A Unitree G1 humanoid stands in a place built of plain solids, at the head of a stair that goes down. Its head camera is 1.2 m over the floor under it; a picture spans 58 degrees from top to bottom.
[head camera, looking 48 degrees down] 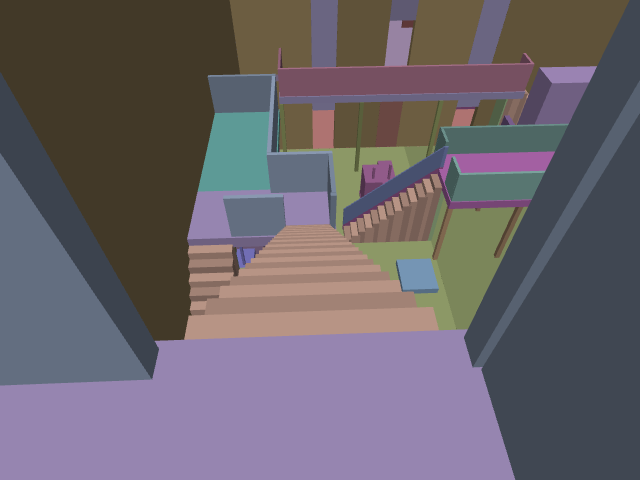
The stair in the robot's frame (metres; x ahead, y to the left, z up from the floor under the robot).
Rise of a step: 0.21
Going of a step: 0.22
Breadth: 0.93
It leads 2 degrees to the left of straight ahead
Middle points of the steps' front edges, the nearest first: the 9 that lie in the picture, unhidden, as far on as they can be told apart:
0.68 0.02 0.00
0.90 0.03 -0.21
1.12 0.04 -0.42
1.34 0.05 -0.62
1.56 0.06 -0.83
1.78 0.07 -1.04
2.00 0.08 -1.25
2.22 0.09 -1.46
2.44 0.10 -1.67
